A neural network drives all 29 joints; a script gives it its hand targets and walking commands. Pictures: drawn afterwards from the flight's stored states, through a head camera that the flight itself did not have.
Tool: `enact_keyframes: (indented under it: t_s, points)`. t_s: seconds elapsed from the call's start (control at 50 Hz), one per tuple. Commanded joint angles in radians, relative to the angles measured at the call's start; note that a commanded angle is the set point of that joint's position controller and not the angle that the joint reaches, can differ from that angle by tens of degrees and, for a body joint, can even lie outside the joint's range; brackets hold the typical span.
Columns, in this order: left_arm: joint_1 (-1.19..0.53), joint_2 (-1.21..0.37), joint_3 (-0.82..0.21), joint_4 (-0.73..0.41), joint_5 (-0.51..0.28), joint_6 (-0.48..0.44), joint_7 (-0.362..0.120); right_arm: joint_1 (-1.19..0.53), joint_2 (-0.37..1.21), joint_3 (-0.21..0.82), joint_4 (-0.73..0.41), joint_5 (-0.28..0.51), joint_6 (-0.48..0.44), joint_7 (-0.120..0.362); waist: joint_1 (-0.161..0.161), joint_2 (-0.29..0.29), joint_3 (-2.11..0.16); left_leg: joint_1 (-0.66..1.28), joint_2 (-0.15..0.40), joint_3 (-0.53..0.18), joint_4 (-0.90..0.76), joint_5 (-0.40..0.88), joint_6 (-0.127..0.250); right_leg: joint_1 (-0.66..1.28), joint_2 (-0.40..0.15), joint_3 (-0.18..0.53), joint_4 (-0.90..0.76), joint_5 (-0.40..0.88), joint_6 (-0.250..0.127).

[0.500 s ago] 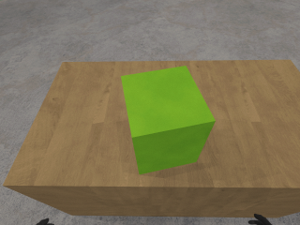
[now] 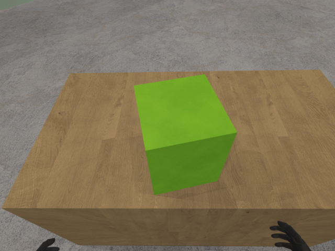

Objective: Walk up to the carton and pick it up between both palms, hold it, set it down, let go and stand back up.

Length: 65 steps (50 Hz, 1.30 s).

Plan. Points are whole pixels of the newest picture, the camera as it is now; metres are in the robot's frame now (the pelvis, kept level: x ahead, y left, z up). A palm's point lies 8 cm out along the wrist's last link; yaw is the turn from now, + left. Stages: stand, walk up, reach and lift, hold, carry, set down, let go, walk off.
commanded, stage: reach and lift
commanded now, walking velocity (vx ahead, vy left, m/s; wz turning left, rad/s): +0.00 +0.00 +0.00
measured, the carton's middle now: (178, 136) +0.42 -0.02 -0.01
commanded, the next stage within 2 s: none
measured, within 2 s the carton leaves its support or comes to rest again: neither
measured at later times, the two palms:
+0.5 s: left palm (65, 233) +0.18 +0.26 -0.06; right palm (303, 244) +0.15 -0.29 -0.07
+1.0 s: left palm (69, 240) +0.16 +0.24 -0.03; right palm (305, 240) +0.15 -0.28 -0.03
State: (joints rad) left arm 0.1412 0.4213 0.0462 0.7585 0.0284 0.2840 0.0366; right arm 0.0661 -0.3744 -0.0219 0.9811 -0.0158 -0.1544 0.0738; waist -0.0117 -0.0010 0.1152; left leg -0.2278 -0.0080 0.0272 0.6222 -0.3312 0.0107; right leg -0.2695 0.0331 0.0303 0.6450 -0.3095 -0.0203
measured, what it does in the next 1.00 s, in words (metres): stands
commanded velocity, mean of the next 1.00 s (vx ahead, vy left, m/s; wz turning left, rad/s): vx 0.00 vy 0.00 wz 0.00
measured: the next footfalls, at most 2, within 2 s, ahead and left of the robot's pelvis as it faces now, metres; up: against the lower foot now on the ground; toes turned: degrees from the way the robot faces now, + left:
none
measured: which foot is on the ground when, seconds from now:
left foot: down 0.00-1.00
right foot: down 0.00-1.00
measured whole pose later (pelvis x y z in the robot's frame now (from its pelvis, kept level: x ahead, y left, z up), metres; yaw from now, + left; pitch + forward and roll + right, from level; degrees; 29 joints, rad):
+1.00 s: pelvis -0.03 -0.01 +0.01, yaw +0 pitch -3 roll +1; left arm 0.16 0.22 0.03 0.45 -0.03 0.06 0.14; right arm 0.19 -0.37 -0.03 0.58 0.06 -0.22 0.17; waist 0.01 0.00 0.05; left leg -0.22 0.01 0.03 0.51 -0.23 -0.01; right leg -0.26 0.04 0.03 0.52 -0.20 -0.03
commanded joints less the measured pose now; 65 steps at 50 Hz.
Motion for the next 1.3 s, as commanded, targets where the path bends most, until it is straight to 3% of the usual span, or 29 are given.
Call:
enact_keyframes:
  t_s: [0.0,0.04,0.1,0.16,0.18,0.26,0.28,0.38,0.42,0.48,0.58,0.62,0.76,0.84,0.88,0.92,1.0,1.06,1.1,1.12,1.16,1.24,1.28]
  points:
    - [-0.241,0.039,0.025,-0.338,0.030,0.090,0.012,-0.056,-0.196,-0.193,-0.085,-0.088,-0.014,0.021,-0.049,0.042,-0.085,-0.301,0.122,0.039,-0.156,-0.195,0.011,0.177,0.013,-0.126,0.006,0.068,-0.001]
    - [-0.201,0.020,0.024,-0.360,0.030,0.101,0.008,-0.025,-0.185,-0.188,-0.119,-0.058,-0.005,0.021,-0.040,0.023,-0.079,-0.180,0.110,0.023,-0.166,-0.102,-0.010,0.144,0.004,-0.119,-0.051,0.118,-0.009]
    - [-0.153,0.027,0.043,-0.395,0.014,0.092,0.006,-0.011,-0.173,-0.170,-0.178,-0.021,-0.002,0.031,-0.010,-0.044,-0.166,0.057,0.064,0.020,-0.116,0.139,-0.041,0.053,-0.014,-0.085,-0.157,0.193,-0.028]
    - [-0.112,0.018,0.069,-0.417,0.021,0.064,0.010,0.013,-0.168,-0.143,-0.251,0.013,-0.018,0.037,0.012,-0.038,-0.214,0.094,0.046,0.013,-0.120,0.207,-0.042,0.073,-0.014,-0.072,-0.186,0.285,-0.019]
    - [-0.094,0.000,0.068,-0.406,0.013,0.064,0.011,0.025,-0.170,-0.143,-0.249,0.022,-0.022,0.038,0.005,-0.060,-0.226,0.108,0.044,0.009,-0.116,0.244,-0.038,0.084,-0.009,-0.078,-0.181,0.348,-0.016]
    - [-0.039,-0.020,0.101,-0.412,0.003,0.005,0.021,0.066,-0.154,-0.103,-0.264,0.052,-0.048,0.044,0.022,-0.063,-0.254,0.115,0.029,0.007,-0.140,0.324,-0.031,0.127,-0.022,-0.050,-0.199,0.471,0.000]
    - [-0.031,-0.037,0.092,-0.420,-0.002,-0.010,0.021,0.075,-0.154,-0.108,-0.263,0.057,-0.056,0.044,0.013,-0.048,-0.255,0.130,0.028,-0.001,-0.153,0.341,-0.036,0.135,-0.019,-0.054,-0.200,0.490,0.001]
    - [0.033,-0.078,0.102,-0.432,-0.018,-0.092,0.042,0.107,-0.157,-0.090,-0.273,0.087,-0.116,0.055,0.029,-0.066,-0.308,0.166,0.027,-0.006,-0.177,0.421,-0.034,0.162,-0.019,-0.048,-0.218,0.554,0.003]
    - [0.042,-0.096,0.081,-0.441,-0.030,-0.113,0.051,0.107,-0.165,-0.110,-0.254,0.098,-0.129,0.061,0.020,-0.051,-0.312,0.196,0.033,-0.018,-0.188,0.408,-0.039,0.139,-0.009,-0.056,-0.233,0.478,-0.003]
    - [0.063,-0.119,0.067,-0.454,-0.024,-0.141,0.064,0.123,-0.175,-0.112,-0.263,0.112,-0.145,0.071,0.032,-0.027,-0.312,0.205,0.035,-0.018,-0.209,0.397,-0.041,0.133,-0.007,-0.056,-0.251,0.420,-0.010]
    - [0.084,-0.148,0.039,-0.459,-0.036,-0.187,0.081,0.131,-0.173,-0.126,-0.310,0.130,-0.164,0.082,0.042,-0.040,-0.319,0.173,0.040,-0.024,-0.259,0.304,-0.030,0.163,-0.005,-0.049,-0.266,0.331,-0.015]
    - [0.061,-0.161,0.015,-0.492,-0.047,-0.212,0.092,0.116,-0.165,-0.134,-0.339,0.136,-0.167,0.091,0.042,-0.024,-0.320,0.146,0.048,-0.022,-0.286,0.202,-0.027,0.169,-0.009,-0.046,-0.264,0.250,-0.013]
    - [-0.001,-0.192,-0.030,-0.493,-0.060,-0.245,0.116,0.066,-0.133,-0.134,-0.433,0.137,-0.135,0.106,0.035,-0.053,-0.215,0.005,0.056,-0.030,-0.351,-0.085,-0.004,0.155,-0.041,-0.010,-0.275,-0.021,-0.008]
    - [-0.028,-0.196,-0.021,-0.514,-0.063,-0.251,0.117,0.079,-0.106,-0.104,-0.464,0.166,-0.102,0.101,0.030,-0.122,-0.208,0.195,0.023,-0.038,-0.235,-0.032,0.001,-0.088,-0.110,0.041,-0.352,-0.205,-0.049]
    - [-0.030,-0.179,0.009,-0.529,-0.055,-0.257,0.109,0.114,-0.090,-0.073,-0.522,0.195,-0.093,0.091,0.042,-0.188,-0.217,0.370,-0.031,-0.033,-0.112,0.064,0.001,-0.282,-0.189,0.099,-0.426,-0.358,-0.088]
    - [-0.035,-0.182,0.000,-0.568,-0.055,-0.264,0.117,0.110,-0.091,-0.078,-0.540,0.213,-0.086,0.098,0.045,-0.168,-0.202,0.398,-0.024,-0.039,-0.122,0.060,-0.009,-0.315,-0.181,0.087,-0.435,-0.354,-0.093]
    - [-0.029,-0.242,-0.056,-0.543,-0.059,-0.282,0.137,0.058,-0.127,-0.101,-0.487,0.222,-0.086,0.129,0.041,-0.074,-0.194,0.317,0.034,-0.095,-0.228,-0.066,-0.013,-0.234,-0.122,0.029,-0.359,-0.235,-0.087]
    - [-0.040,-0.292,-0.115,-0.510,-0.076,-0.309,0.160,-0.016,-0.167,-0.151,-0.464,0.216,-0.102,0.152,0.031,-0.016,-0.176,0.086,0.103,-0.117,-0.380,-0.252,-0.027,0.006,-0.040,-0.019,-0.269,-0.080,-0.041]
    - [-0.037,-0.324,-0.132,-0.504,-0.068,-0.342,0.174,-0.037,-0.199,-0.161,-0.444,0.235,-0.130,0.163,0.036,0.044,-0.177,-0.076,0.149,-0.140,-0.444,-0.321,-0.010,0.169,0.013,-0.042,-0.189,0.057,-0.018]
    - [-0.028,-0.335,-0.136,-0.492,-0.075,-0.350,0.177,-0.042,-0.193,-0.154,-0.433,0.245,-0.145,0.165,0.039,0.024,-0.184,-0.080,0.138,-0.133,-0.427,-0.255,-0.013,0.175,0.007,-0.038,-0.193,0.112,-0.024]
    - [-0.022,-0.338,-0.136,-0.498,-0.099,-0.377,0.181,-0.032,-0.184,-0.151,-0.444,0.253,-0.172,0.167,0.039,-0.037,-0.222,0.007,0.103,-0.101,-0.379,-0.149,-0.034,0.111,-0.016,-0.020,-0.232,0.095,-0.028]
    - [0.059,-0.329,-0.116,-0.522,-0.084,-0.449,0.185,0.038,-0.177,-0.101,-0.450,0.284,-0.248,0.160,0.065,-0.083,-0.284,0.079,0.056,-0.033,-0.301,0.125,-0.041,0.109,-0.015,-0.022,-0.248,0.198,-0.029]
    - [0.081,-0.329,-0.102,-0.526,-0.067,-0.479,0.183,0.069,-0.173,-0.080,-0.435,0.302,-0.275,0.156,0.067,-0.092,-0.305,0.109,0.038,-0.018,-0.268,0.196,-0.045,0.111,-0.017,-0.015,-0.255,0.217,-0.026]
